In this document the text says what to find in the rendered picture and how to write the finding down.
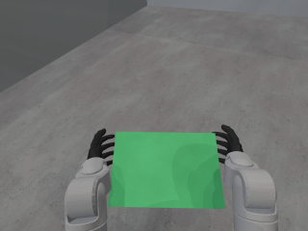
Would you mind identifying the right robot forearm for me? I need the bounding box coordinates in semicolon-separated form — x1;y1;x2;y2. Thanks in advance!
223;151;278;231

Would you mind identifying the left robot forearm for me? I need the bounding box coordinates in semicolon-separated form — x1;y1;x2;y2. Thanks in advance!
64;157;112;231

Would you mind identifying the right robot hand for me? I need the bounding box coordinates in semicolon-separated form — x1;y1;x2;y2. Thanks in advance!
212;124;244;164

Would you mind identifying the carton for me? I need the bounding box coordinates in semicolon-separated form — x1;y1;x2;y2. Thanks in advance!
108;131;225;209

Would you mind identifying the left robot hand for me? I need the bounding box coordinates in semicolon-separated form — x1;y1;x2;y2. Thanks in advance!
87;128;115;166

